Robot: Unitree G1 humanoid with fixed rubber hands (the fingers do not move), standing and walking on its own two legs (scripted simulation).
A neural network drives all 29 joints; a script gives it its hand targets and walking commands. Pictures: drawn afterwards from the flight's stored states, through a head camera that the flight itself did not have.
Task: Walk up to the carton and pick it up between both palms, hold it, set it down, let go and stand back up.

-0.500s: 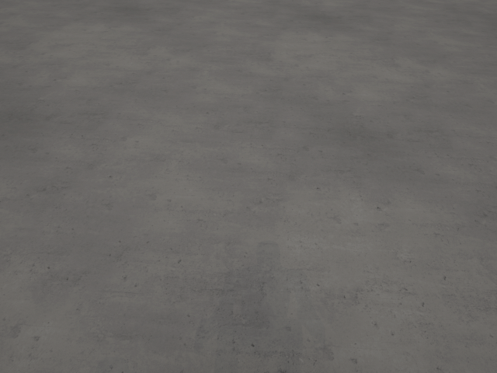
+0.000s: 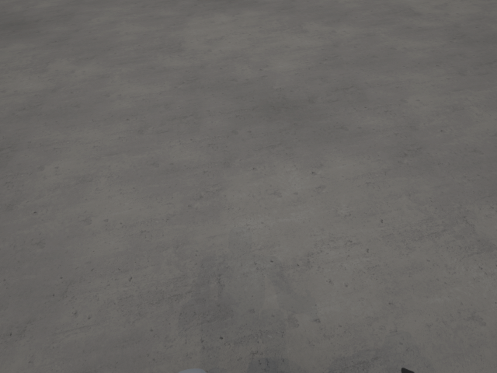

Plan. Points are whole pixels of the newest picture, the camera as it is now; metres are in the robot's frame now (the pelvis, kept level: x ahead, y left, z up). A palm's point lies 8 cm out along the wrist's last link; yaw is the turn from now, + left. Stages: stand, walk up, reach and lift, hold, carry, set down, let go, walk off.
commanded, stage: walk up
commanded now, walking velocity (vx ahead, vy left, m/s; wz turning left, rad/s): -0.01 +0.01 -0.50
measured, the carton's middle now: out of the picture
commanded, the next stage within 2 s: none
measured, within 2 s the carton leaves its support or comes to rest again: neither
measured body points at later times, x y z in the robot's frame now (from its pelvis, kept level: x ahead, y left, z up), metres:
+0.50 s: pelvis -0.02 +0.08 +0.01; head -0.01 +0.10 +0.45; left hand +0.10 +0.33 -0.15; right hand +0.00 -0.21 -0.10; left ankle +0.00 +0.16 -0.74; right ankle -0.02 -0.06 -0.68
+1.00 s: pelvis -0.05 +0.05 -0.01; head -0.04 +0.01 +0.44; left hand +0.19 +0.21 -0.12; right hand -0.15 -0.22 -0.15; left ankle -0.01 +0.17 -0.70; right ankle -0.09 -0.01 -0.74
